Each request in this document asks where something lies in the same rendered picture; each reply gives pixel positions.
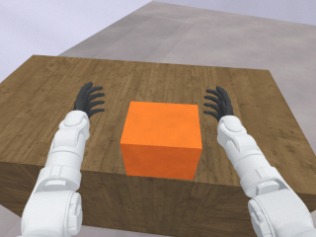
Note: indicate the carton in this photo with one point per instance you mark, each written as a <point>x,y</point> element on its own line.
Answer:
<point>161,140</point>

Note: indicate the pedestal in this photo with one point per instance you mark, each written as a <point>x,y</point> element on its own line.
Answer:
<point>37,96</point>

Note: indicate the robot right hand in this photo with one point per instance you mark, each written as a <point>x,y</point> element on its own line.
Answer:
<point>223,107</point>

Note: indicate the left robot forearm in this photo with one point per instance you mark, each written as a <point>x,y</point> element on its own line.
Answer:
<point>62,168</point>

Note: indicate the robot right upper arm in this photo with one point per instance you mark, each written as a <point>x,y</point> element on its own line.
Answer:
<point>280,214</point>

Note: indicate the robot left hand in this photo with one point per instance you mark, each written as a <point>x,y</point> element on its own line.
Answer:
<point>84,98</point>

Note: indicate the robot left upper arm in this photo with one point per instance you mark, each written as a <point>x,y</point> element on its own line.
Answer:
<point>53,214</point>

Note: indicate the right robot forearm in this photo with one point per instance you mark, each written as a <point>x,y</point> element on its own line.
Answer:
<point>257,176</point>

